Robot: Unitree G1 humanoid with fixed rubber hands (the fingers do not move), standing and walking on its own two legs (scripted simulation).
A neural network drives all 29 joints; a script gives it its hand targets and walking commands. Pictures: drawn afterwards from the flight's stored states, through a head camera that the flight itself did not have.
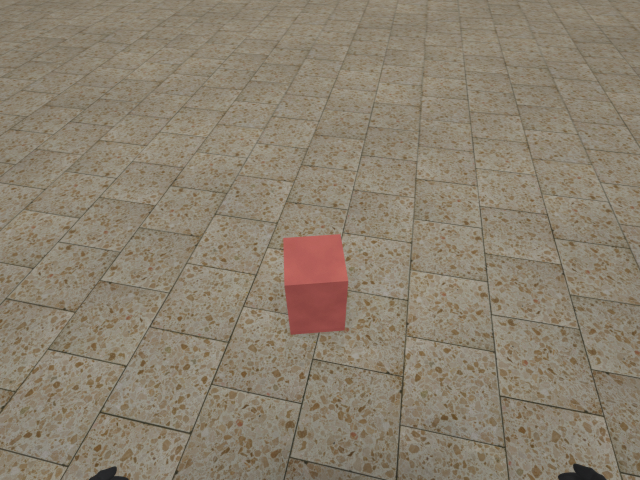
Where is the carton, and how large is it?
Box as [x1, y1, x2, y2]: [283, 234, 347, 334]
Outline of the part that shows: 340,234 283,238 284,285 291,334 344,329 347,276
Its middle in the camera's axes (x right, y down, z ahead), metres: -0.02 +0.17 +1.32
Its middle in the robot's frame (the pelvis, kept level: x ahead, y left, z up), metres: +0.84 +0.06 -0.60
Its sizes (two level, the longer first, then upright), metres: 0.195 0.191 0.291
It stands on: the floor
